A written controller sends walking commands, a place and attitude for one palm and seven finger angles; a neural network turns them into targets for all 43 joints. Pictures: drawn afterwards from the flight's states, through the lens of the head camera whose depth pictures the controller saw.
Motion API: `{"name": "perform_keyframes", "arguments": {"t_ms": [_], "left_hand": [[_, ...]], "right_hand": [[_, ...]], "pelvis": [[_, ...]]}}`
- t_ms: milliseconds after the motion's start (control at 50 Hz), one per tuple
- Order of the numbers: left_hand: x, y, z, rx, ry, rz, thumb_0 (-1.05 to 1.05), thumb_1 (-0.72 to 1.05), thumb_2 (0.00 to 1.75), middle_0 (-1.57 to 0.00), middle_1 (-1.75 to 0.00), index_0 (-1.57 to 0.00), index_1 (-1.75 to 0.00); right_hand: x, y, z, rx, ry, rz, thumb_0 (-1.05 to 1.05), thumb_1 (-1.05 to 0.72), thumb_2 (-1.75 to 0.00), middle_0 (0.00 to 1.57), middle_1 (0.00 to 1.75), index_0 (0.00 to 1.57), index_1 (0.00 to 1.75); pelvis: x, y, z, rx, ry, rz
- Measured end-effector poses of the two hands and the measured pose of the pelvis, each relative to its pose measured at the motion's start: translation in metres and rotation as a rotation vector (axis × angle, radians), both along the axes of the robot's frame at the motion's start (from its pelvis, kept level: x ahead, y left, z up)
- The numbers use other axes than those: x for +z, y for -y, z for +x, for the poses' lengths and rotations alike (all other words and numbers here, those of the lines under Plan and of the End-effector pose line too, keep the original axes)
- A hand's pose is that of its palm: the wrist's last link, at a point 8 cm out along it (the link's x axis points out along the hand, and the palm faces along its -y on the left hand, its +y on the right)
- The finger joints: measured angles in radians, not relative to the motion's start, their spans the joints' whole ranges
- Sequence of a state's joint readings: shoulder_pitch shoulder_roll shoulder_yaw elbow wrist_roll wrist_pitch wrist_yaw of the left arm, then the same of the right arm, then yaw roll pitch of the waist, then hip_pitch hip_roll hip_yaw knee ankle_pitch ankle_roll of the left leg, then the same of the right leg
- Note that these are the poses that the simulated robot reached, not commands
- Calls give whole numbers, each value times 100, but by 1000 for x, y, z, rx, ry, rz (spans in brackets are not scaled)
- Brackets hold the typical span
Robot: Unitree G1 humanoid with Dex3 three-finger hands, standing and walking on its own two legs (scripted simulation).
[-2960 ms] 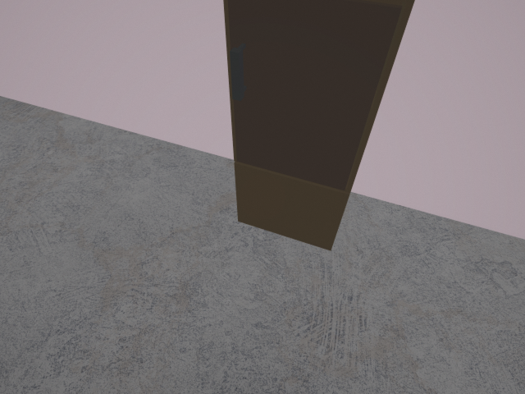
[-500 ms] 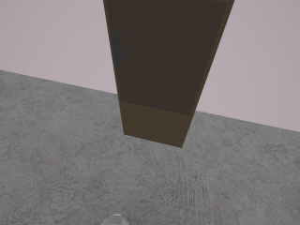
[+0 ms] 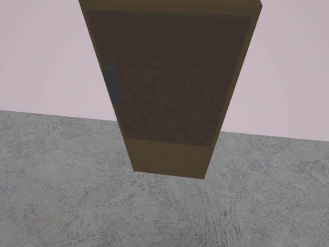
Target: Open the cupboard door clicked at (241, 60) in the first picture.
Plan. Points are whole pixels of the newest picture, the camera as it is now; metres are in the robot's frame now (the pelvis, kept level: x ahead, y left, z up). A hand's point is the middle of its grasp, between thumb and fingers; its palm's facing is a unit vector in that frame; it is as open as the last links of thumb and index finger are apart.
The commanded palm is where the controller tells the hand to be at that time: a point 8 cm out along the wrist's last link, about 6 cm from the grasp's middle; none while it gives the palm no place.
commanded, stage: come to a stop and stand still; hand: left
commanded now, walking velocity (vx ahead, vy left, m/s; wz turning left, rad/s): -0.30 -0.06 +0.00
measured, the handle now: (115, 81) +0.59 +0.20 +0.04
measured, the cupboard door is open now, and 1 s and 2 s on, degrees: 0 0 0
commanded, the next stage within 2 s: none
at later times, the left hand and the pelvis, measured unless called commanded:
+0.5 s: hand out of the picture +0.05 +0.19 -0.17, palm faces +0.01 -0.96 -0.27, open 7.3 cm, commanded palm none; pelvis -0.01 -0.01 +0.00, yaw -1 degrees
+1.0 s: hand out of the picture -0.07 +0.22 -0.17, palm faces +0.03 -0.97 -0.24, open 7.3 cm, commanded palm none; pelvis -0.07 +0.01 +0.00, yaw +1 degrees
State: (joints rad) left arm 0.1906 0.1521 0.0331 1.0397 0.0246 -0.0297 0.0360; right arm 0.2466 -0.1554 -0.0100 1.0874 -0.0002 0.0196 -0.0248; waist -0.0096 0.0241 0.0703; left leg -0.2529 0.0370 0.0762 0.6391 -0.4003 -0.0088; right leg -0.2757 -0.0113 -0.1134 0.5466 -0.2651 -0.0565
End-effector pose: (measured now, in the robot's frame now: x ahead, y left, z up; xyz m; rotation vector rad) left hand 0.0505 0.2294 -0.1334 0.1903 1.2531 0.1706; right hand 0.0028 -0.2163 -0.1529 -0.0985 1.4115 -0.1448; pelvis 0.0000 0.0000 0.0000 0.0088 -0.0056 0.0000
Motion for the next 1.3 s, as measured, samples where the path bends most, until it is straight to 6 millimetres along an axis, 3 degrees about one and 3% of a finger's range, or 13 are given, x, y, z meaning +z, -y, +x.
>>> {"name": "perform_keyframes", "arguments": {"t_ms": [160,300,360,440,520,620,760,900,1080,1200,1260,1300], "left_hand": [[-6,-15,27,-5,-40,-14,0,92,90,-20,-30,-21,-30],[3,-16,35,-4,2,29,0,92,90,-20,-30,-20,-30],[3,-11,27,-23,2,61,0,91,90,-20,-30,-20,-30],[4,-4,8,-28,28,59,0,91,90,-20,-30,-20,-30],[-4,-4,-10,-16,52,22,0,91,90,-20,-30,-21,-30],[-8,-11,-30,9,81,-5,0,91,90,-20,-30,-21,-30],[-2,-21,-72,12,49,1,0,91,90,-20,-30,-21,-30],[-4,-33,-111,19,-18,6,1,91,90,-20,-30,-21,-30],[-6,-40,-138,18,-43,-3,0,91,90,-20,-30,-20,-30],[-12,-38,-177,52,-50,-7,0,91,90,-20,-30,-20,-30],[-18,-37,-204,83,-78,-14,0,91,90,-20,-30,-20,-30],[-24,-41,-211,82,-96,-13,0,91,90,-20,-30,-21,-30]], "right_hand": [[11,-6,19,-16,19,-60,1,-92,-90,20,30,20,30],[6,19,28,0,16,-64,0,-91,-90,20,30,20,30],[3,35,39,-22,66,-69,0,-91,-90,20,30,20,30],[18,44,64,-4,196,-91,1,-91,-90,20,30,19,30],[30,41,88,45,345,-111,1,-91,-90,20,30,19,30],[43,31,90,122,409,-121,0,-91,-90,20,30,19,30],[44,25,60,138,381,-110,0,-91,-90,20,30,20,30],[34,26,-5,107,248,-116,0,-91,-90,20,30,20,30],[30,29,-78,61,99,-139,1,-91,-90,20,30,20,30],[23,31,-90,66,107,-141,1,-91,-90,20,30,20,30],[25,28,-88,58,143,-145,1,-91,-90,20,30,20,30],[30,25,-93,40,192,-155,1,-91,-90,20,30,20,30]], "pelvis": [[2,-10,12,-22,2,-4],[0,5,11,-17,-12,-7],[-3,11,8,-21,-11,-11],[-1,12,0,-19,8,1],[-8,7,-9,-10,42,-27],[-7,3,-24,-2,67,-37],[-2,-2,-43,3,47,-34],[0,-7,-59,7,48,-37],[2,-15,-85,10,62,-35],[-4,-17,-112,20,97,-29],[-6,-20,-126,33,89,-23],[-7,-24,-134,32,83,-14]]}}
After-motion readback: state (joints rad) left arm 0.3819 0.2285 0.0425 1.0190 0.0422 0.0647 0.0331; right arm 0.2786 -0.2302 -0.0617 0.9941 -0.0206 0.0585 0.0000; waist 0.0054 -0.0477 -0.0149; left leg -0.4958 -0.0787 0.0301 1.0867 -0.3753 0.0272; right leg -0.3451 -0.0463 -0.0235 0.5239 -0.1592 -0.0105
